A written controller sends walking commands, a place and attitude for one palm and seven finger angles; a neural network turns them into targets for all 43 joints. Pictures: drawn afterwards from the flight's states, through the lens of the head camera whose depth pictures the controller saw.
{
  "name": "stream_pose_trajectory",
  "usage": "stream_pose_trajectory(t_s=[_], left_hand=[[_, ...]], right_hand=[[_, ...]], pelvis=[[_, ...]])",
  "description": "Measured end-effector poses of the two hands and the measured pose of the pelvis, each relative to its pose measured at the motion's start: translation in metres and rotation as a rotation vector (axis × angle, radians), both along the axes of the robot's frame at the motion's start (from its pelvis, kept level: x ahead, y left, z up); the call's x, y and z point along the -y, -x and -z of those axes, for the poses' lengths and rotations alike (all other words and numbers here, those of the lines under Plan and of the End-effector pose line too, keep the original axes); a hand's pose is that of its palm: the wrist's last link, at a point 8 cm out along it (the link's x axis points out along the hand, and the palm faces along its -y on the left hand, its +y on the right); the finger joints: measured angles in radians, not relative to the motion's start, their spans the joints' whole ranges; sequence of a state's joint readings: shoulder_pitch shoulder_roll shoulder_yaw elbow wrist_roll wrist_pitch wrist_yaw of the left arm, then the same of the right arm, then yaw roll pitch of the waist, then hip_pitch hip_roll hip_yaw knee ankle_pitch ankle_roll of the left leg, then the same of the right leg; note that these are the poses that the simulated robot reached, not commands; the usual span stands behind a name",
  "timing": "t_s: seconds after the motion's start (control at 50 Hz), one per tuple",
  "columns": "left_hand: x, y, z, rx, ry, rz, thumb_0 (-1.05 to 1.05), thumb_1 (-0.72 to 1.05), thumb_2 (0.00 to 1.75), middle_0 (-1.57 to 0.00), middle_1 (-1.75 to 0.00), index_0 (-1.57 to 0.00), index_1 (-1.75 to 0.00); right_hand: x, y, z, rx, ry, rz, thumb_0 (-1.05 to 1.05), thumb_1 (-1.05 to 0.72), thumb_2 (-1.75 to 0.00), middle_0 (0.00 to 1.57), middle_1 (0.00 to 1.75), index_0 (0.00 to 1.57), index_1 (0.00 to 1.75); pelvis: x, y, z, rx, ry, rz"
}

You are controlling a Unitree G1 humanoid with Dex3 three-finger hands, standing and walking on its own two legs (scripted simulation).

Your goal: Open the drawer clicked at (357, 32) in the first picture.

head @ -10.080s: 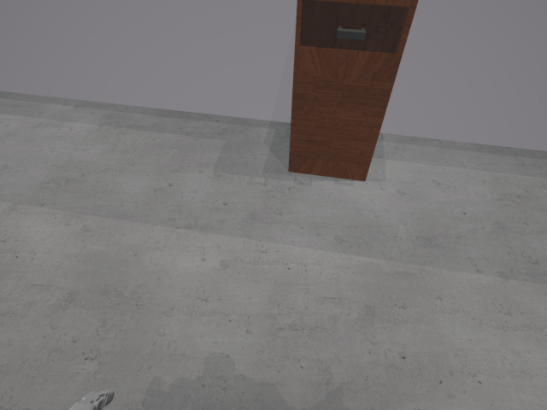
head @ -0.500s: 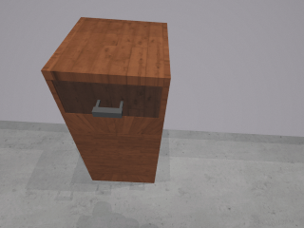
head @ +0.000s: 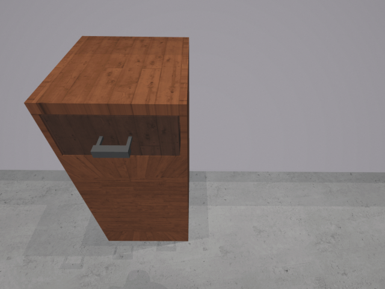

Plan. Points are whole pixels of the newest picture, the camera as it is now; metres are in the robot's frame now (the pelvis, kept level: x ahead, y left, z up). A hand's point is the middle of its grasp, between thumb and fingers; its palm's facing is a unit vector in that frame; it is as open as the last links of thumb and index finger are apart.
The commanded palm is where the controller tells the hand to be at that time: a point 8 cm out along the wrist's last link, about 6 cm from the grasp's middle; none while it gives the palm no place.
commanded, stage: come to a stop and stand still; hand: left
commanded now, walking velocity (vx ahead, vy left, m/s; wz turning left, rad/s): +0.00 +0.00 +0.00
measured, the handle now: (113, 145) +0.49 +0.25 +0.00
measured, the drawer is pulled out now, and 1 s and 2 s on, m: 0.00 0.00 0.00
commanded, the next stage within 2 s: look again from close up in 0.26 s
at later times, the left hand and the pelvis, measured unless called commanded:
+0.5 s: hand out of the picture -0.04 +0.17 -0.18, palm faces +0.00 -0.99 -0.15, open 7.3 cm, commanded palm none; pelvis +0.00 +0.02 +0.00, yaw -1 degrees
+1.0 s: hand out of the picture +0.02 +0.21 -0.17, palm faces -0.02 -0.98 -0.21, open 7.3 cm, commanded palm none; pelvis +0.01 +0.04 +0.00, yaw -2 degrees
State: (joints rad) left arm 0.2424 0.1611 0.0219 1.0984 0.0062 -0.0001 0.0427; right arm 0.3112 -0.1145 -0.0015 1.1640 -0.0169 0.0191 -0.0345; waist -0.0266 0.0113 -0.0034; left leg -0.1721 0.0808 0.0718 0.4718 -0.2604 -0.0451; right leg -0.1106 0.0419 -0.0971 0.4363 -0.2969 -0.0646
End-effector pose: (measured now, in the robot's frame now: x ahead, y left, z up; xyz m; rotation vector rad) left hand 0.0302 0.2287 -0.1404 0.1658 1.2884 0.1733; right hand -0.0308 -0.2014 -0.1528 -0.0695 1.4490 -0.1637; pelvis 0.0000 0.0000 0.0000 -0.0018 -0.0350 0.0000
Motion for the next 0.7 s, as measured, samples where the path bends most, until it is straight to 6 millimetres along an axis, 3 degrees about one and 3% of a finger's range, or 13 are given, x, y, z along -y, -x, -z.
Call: stream_pose_trajectory(t_s=[0.22, 0.36, 0.5, 0.7], left_hand=[[0.019, 0.063, 0.000, -0.170, 0.046, -0.038, 0.00, 0.93, 0.90, -0.20, -0.30, -0.20, -0.30], [0.028, 0.081, 0.002, -0.216, 0.081, -0.049, 0.00, 0.92, 0.90, -0.20, -0.30, -0.20, -0.30], [0.011, 0.074, 0.007, -0.180, 0.069, -0.002, 0.00, 0.91, 0.90, -0.20, -0.30, -0.20, -0.30], [-0.032, 0.024, 0.003, -0.060, 0.006, 0.038, 0.00, 0.91, 0.90, -0.20, -0.30, -0.20, -0.30]], right_hand=[[0.011, -0.020, -0.005, 0.009, 0.027, -0.032, 0.01, -0.93, -0.89, 0.20, 0.30, 0.20, 0.30], [0.009, -0.023, -0.008, 0.014, 0.037, -0.037, 0.00, -0.92, -0.89, 0.20, 0.30, 0.20, 0.30], [-0.001, -0.028, -0.002, 0.077, 0.041, -0.036, 0.01, -0.93, -0.89, 0.20, 0.30, 0.20, 0.30], [-0.033, -0.011, 0.002, 0.059, -0.002, -0.039, 0.01, -0.93, -0.89, 0.20, 0.30, 0.20, 0.30]], pelvis=[[-0.002, -0.004, -0.004, -0.012, -0.004, 0.008], [-0.005, -0.006, -0.005, -0.012, -0.005, 0.011], [-0.023, 0.003, 0.003, -0.027, 0.019, 0.014], [-0.039, 0.001, 0.004, -0.024, -0.007, 0.024]])
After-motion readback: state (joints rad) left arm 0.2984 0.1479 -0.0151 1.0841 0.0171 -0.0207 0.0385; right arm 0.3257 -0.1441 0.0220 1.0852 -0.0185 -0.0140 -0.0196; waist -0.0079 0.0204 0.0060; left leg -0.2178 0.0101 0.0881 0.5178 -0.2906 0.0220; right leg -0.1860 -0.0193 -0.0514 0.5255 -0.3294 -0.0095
